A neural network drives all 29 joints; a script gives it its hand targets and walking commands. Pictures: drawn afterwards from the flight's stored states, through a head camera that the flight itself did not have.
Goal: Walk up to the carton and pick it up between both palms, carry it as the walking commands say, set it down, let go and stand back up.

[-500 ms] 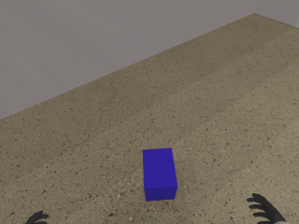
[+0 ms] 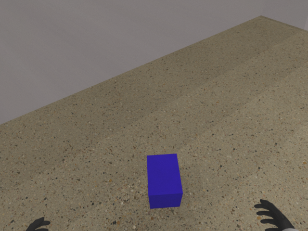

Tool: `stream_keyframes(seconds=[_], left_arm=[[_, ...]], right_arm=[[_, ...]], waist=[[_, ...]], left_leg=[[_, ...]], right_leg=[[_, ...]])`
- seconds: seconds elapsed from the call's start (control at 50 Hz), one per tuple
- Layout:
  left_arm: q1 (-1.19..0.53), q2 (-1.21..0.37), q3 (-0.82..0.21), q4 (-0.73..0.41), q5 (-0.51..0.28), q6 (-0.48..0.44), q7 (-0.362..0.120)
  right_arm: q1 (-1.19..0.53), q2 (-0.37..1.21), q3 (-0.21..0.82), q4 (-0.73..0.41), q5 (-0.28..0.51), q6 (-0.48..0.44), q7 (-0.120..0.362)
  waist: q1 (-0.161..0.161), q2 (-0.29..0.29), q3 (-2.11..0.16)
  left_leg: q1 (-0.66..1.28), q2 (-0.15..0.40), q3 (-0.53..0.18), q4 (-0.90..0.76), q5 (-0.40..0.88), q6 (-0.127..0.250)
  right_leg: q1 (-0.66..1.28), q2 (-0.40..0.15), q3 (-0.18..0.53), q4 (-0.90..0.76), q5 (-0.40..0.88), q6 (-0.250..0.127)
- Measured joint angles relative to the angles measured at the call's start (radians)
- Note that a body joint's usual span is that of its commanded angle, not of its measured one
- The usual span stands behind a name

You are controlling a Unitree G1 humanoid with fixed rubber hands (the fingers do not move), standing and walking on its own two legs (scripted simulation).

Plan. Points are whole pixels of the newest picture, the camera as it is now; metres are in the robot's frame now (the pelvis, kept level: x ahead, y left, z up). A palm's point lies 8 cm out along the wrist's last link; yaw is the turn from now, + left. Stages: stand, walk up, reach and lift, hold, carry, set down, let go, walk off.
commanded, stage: walk up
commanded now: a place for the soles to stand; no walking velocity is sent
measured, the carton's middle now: (163, 181) +0.50 -0.03 -0.64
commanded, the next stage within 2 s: none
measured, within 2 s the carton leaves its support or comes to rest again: neither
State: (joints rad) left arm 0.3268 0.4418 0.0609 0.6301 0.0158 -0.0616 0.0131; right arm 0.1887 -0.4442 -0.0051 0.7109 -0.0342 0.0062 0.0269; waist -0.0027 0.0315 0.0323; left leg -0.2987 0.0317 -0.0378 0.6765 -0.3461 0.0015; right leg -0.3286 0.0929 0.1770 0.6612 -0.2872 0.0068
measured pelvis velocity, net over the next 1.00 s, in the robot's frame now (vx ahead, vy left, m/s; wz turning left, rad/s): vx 0.00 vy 0.00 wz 0.00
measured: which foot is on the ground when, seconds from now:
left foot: down 0.00-1.00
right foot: down 0.00-1.00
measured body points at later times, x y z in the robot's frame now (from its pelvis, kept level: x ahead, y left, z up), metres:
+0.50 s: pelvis +0.00 -0.01 +0.00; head +0.01 -0.02 +0.45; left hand +0.11 +0.32 -0.06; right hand +0.14 -0.32 -0.09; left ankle +0.02 +0.14 -0.72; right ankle +0.04 -0.13 -0.72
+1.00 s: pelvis +0.00 +0.00 +0.00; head +0.01 -0.01 +0.45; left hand +0.12 +0.33 -0.06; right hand +0.15 -0.31 -0.09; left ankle +0.02 +0.14 -0.72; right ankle +0.04 -0.13 -0.72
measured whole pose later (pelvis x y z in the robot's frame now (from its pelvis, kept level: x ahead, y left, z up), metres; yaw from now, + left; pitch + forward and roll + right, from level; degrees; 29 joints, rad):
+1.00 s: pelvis +0.00 +0.00 +0.00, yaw +0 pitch -2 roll +0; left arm 0.32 0.44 0.06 0.63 0.02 -0.06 0.01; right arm 0.19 -0.44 -0.01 0.71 -0.03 0.01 0.03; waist 0.00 0.03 0.05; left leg -0.30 0.03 -0.04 0.67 -0.35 0.00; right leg -0.33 0.09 0.18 0.66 -0.29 0.01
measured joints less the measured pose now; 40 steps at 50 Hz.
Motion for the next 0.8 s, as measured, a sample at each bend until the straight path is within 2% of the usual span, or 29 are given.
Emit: stream_keyframes(seconds=[0.8], left_arm=[[-0.001, 0.0, 0.0, 0.0, 0.0, 0.001, 0.0]], right_arm=[[0.0, 0.0, 0.0, 0.0, 0.0, 0.0, 0.0]], waist=[[0.0, 0.005, 0.032]], left_leg=[[0.003, 0.004, 0.0, -0.005, -0.001, 0.0]], right_leg=[[-0.001, 0.005, 0.0, 0.001, 0.0, -0.007]])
